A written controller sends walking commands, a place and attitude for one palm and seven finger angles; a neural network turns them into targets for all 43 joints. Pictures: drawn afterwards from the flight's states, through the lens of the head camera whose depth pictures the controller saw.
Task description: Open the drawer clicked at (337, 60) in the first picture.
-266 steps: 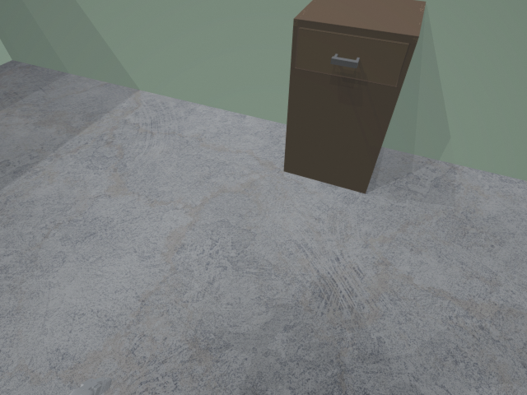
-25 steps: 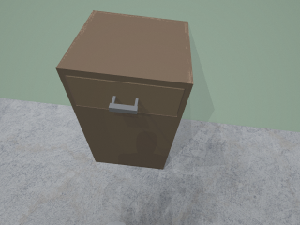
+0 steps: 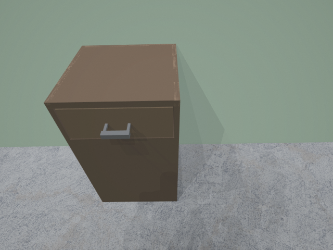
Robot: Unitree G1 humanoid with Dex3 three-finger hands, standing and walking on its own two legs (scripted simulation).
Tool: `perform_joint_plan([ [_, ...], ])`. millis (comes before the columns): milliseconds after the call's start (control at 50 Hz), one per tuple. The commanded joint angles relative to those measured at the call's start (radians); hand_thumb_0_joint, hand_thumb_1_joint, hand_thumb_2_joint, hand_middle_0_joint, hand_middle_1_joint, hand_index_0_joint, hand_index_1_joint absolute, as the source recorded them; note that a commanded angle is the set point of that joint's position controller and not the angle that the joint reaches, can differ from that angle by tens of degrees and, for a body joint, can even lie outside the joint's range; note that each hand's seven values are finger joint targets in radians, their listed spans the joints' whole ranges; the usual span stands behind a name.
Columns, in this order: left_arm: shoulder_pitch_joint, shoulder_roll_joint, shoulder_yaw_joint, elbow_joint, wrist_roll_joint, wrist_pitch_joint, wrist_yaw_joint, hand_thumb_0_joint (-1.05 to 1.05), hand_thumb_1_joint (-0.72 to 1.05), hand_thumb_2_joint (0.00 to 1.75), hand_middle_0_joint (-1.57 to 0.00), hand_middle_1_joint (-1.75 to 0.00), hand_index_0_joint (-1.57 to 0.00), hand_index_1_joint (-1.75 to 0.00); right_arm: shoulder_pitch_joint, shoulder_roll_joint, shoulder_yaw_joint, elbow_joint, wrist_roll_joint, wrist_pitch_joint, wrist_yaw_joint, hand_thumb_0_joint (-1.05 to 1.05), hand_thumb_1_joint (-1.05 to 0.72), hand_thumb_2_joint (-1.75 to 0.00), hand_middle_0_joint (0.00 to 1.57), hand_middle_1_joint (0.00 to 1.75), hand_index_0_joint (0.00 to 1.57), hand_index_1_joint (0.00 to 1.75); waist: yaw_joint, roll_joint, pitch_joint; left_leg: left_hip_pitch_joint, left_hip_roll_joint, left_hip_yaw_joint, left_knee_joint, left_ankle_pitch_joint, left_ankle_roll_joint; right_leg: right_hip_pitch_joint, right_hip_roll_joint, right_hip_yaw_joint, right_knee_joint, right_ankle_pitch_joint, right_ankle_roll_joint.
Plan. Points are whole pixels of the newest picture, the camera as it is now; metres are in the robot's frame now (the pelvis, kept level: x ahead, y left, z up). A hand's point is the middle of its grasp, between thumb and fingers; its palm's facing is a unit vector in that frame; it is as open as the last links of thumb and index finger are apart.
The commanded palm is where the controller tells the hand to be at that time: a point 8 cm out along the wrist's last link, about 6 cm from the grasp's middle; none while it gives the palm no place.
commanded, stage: come to a stop and stand still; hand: left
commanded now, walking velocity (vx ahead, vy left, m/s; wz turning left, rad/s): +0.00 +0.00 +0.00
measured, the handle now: (116, 130) +0.54 +0.20 -0.07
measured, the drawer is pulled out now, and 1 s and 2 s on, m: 0.00 0.00 0.00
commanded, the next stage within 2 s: look again from close up in 0.90 s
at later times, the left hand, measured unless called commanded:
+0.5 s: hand out of the picture +0.01 +0.14 -0.18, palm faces +0.07 -0.99 -0.15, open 7.4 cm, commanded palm none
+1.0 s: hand out of the picture +0.05 +0.17 -0.18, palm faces +0.05 -0.98 -0.20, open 7.4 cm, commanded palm none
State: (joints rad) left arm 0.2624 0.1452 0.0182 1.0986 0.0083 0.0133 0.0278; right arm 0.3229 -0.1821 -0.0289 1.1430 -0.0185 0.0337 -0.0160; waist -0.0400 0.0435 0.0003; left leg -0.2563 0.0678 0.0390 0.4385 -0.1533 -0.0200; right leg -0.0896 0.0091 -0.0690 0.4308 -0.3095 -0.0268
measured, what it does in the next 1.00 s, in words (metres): shifts its weight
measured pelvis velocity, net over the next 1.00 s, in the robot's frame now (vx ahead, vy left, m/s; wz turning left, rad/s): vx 0.06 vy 0.00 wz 0.00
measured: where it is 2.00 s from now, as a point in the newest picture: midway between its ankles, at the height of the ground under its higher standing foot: outside the picture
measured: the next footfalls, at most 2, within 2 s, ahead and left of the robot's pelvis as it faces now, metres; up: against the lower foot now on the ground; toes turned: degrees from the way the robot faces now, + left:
none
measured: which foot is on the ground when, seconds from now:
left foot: down 0.00-1.00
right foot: down 0.00-1.00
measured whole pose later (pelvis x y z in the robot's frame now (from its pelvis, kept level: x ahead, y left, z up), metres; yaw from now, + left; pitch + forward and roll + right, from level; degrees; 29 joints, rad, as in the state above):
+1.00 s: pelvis +0.06 +0.00 +0.00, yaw +0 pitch -1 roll +1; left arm 0.30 0.14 0.01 1.12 0.01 0.00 0.04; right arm 0.23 -0.16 0.00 1.15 -0.01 0.00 -0.04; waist 0.00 -0.01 0.04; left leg -0.17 0.05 0.05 0.43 -0.23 -0.04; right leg 0.01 -0.01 -0.06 0.38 -0.37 -0.02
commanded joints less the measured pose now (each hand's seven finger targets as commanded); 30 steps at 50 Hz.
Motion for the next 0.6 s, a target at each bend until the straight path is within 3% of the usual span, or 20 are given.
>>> perform_joint_plan([
  [0, 0.031, 0.101, 0.007, -0.021, -0.008, -0.018, 0.008, 0.00, 0.90, 0.90, -0.20, -0.30, -0.20, -0.30, 0.043, -0.034, 0.007, -0.015, 0.001, -0.022, -0.010, 0.00, -0.90, -0.90, 0.20, 0.30, 0.20, 0.30, 0.015, -0.100, 0.154, 0.057, 0.028, -0.035, -0.032, 0.018, 0.012, -0.224, -0.131, 0.126, -0.200, -0.057, -0.020],
  [40, 0.045, 0.102, 0.010, -0.017, -0.006, -0.014, 0.009, 0.00, 0.90, 0.90, -0.20, -0.30, -0.20, -0.30, 0.038, -0.029, 0.005, -0.012, 0.000, -0.016, -0.010, 0.00, -0.90, -0.90, 0.20, 0.30, 0.20, 0.30, 0.022, -0.087, 0.178, 0.047, 0.027, -0.025, -0.015, -0.018, 0.005, -0.251, -0.139, 0.143, -0.230, -0.134, -0.021],
  [80, 0.051, 0.102, 0.011, -0.013, -0.007, -0.012, 0.009, 0.00, 0.90, 0.90, -0.20, -0.30, -0.20, -0.30, 0.049, -0.017, 0.009, -0.005, 0.000, -0.015, -0.012, 0.00, -0.90, -0.90, 0.20, 0.30, 0.20, 0.30, 0.022, -0.058, 0.185, 0.046, 0.024, -0.023, -0.010, -0.010, 0.005, -0.250, -0.136, 0.147, -0.227, -0.130, -0.024],
  [160, 0.080, 0.086, 0.008, 0.000, -0.008, -0.018, 0.009, 0.00, 0.90, 0.90, -0.20, -0.30, -0.20, -0.30, 0.065, -0.014, 0.011, 0.002, 0.003, -0.023, -0.019, 0.00, -0.90, -0.90, 0.20, 0.30, 0.20, 0.30, 0.025, -0.045, 0.134, 0.056, 0.033, -0.032, -0.016, 0.049, 0.006, -0.181, -0.122, 0.129, -0.193, -0.011, -0.020],
  [280, 0.129, 0.059, 0.006, 0.021, -0.008, -0.025, 0.014, 0.00, 0.90, 0.90, -0.20, -0.30, -0.20, -0.30, 0.058, -0.017, 0.011, 0.006, 0.009, -0.038, -0.030, 0.00, -0.90, -0.90, 0.20, 0.30, 0.20, 0.30, 0.036, -0.034, 0.036, 0.107, 0.049, -0.033, -0.007, 0.172, 0.017, -0.082, -0.113, 0.087, -0.119, 0.273, -0.008],
  [420, 0.155, 0.048, 0.007, 0.033, -0.001, -0.023, 0.021, 0.00, 0.90, 0.90, -0.20, -0.30, -0.20, -0.30, 0.032, -0.017, 0.009, 0.000, 0.012, -0.040, -0.036, 0.00, -0.90, -0.90, 0.20, 0.30, 0.20, 0.30, 0.036, -0.055, 0.048, 0.128, 0.051, -0.023, 0.007, 0.239, 0.023, -0.065, -0.113, 0.071, -0.097, 0.395, 0.005],
  [500, 0.158, 0.048, 0.004, 0.034, 0.000, -0.021, 0.022, 0.00, 0.90, 0.90, -0.20, -0.30, -0.20, -0.30, 0.011, -0.025, 0.010, -0.002, 0.011, -0.037, -0.037, 0.00, -0.90, -0.90, 0.20, 0.30, 0.20, 0.30, 0.037, -0.065, 0.077, 0.138, 0.051, -0.025, 0.005, 0.246, 0.026, -0.081, -0.114, 0.069, -0.097, 0.393, 0.008],
  [580, 0.155, 0.060, 0.006, 0.029, 0.002, -0.021, 0.024, 0.00, 0.90, 0.90, -0.20, -0.30, -0.20, -0.30, -0.004, -0.035, 0.012, -0.010, 0.010, -0.039, -0.036, 0.00, -0.90, -0.90, 0.20, 0.30, 0.20, 0.30, 0.038, -0.055, 0.057, 0.156, 0.051, -0.022, 0.007, 0.291, 0.030, -0.058, -0.116, 0.069, -0.088, 0.428, 0.010],
])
